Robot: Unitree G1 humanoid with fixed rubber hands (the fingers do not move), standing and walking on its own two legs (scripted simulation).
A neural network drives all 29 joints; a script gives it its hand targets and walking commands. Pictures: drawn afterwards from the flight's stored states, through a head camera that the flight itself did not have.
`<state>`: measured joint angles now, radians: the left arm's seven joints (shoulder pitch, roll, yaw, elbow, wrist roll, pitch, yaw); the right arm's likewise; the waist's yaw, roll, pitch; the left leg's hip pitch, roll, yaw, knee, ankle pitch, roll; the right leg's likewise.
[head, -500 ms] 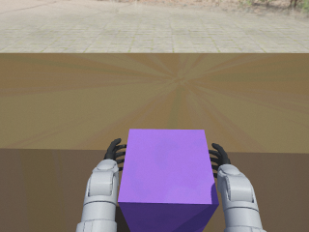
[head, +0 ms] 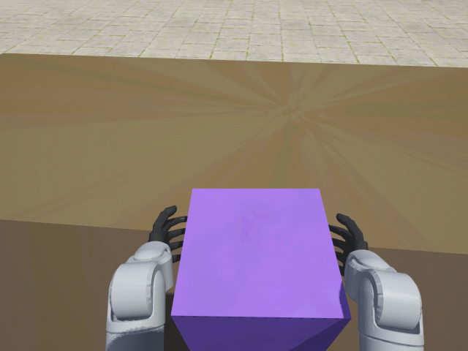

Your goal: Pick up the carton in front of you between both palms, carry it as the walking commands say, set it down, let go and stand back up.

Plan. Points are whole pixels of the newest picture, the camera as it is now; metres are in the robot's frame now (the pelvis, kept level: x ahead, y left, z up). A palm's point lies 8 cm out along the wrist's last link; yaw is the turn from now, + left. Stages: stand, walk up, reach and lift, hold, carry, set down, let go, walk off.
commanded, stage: carry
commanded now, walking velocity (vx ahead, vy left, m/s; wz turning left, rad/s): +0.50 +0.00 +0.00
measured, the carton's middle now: (255, 280) +0.26 +0.00 +0.01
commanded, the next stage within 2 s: none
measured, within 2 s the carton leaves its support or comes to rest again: neither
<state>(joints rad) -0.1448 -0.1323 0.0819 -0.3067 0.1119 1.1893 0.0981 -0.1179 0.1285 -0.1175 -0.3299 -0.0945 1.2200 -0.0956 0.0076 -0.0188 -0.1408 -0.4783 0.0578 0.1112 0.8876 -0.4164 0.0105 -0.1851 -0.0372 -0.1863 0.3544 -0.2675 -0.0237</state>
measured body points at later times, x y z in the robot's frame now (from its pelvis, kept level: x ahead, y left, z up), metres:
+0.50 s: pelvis +0.30 +0.05 +0.00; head +0.32 +0.06 +0.45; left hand +0.60 +0.18 +0.08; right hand +0.57 -0.12 +0.08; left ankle +0.23 +0.12 -0.75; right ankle +0.39 -0.10 -0.69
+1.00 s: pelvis +0.63 +0.01 +0.00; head +0.65 +0.00 +0.45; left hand +0.93 +0.16 +0.08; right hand +0.93 -0.14 +0.07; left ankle +0.75 +0.15 -0.69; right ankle +0.56 -0.06 -0.75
